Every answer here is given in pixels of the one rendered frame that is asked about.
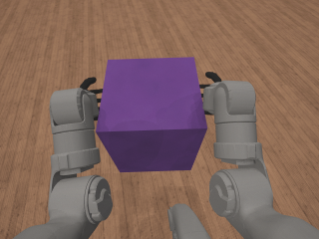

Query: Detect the robot right thigh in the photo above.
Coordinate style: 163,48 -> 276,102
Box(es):
167,203 -> 211,239

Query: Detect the left robot upper arm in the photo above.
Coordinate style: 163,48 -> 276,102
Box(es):
13,174 -> 113,239

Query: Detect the robot left hand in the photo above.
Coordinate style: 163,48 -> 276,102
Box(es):
80,77 -> 103,120

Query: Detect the right robot upper arm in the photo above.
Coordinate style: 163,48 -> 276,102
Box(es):
208,167 -> 319,239

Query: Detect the robot right forearm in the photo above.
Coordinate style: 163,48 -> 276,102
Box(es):
202,80 -> 273,197

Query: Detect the robot left forearm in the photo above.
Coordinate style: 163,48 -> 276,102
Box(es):
48,88 -> 101,215

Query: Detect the carton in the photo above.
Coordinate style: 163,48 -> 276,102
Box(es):
96,57 -> 207,172

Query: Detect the robot right hand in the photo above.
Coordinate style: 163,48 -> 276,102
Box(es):
199,72 -> 221,116

